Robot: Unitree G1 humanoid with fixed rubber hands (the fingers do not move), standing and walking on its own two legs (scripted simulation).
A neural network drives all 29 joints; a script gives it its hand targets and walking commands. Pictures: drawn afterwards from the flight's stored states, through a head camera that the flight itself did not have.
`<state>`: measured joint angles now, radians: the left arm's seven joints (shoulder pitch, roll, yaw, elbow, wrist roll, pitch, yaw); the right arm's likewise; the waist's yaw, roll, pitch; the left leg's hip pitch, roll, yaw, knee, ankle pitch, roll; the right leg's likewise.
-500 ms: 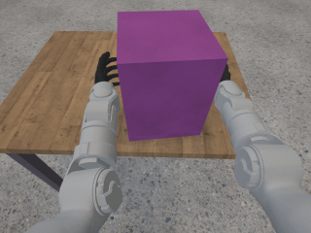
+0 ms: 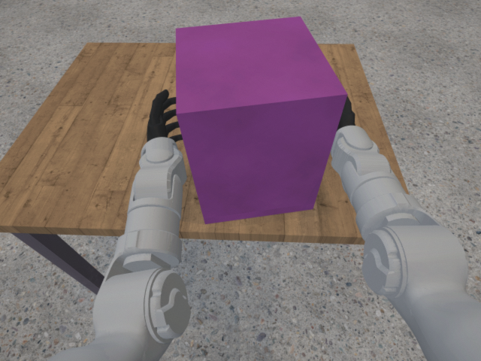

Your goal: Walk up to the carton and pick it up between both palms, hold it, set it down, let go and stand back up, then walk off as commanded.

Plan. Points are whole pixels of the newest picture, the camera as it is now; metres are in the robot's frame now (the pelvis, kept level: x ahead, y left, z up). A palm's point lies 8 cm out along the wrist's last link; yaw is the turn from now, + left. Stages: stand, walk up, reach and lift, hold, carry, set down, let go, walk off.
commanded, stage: set down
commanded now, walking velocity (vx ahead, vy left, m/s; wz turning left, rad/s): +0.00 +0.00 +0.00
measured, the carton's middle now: (250, 126) +0.49 +0.04 +0.13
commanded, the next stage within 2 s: none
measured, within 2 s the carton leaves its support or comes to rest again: neither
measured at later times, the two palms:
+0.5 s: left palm (161, 145) +0.42 +0.18 +0.14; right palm (339, 133) +0.48 -0.10 +0.13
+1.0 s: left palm (161, 146) +0.42 +0.18 +0.14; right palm (339, 134) +0.48 -0.10 +0.13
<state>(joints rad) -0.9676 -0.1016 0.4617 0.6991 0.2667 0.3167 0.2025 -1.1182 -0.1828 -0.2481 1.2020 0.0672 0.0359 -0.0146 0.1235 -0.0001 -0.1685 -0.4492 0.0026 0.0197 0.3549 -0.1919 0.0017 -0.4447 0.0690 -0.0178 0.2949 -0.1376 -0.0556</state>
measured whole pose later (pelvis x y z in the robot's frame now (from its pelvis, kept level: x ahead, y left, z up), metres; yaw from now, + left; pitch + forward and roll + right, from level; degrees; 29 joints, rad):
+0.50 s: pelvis +0.00 +0.00 +0.00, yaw +0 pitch +16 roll +0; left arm -0.95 -0.13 0.53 0.70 0.30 0.27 0.18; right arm -1.11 -0.15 -0.36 1.21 -0.04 -0.01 0.01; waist 0.13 0.02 -0.17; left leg -0.45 0.00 0.02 0.35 -0.19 0.00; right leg -0.44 0.07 -0.02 0.29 -0.13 -0.06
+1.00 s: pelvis +0.00 +0.00 +0.00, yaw +0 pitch +15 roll +0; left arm -0.95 -0.16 0.58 0.72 0.37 0.22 0.17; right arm -1.10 -0.14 -0.45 1.21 -0.11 -0.01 0.03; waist 0.13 0.02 -0.16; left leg -0.42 0.00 0.02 0.35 -0.20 0.00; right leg -0.42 0.07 -0.02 0.29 -0.14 -0.06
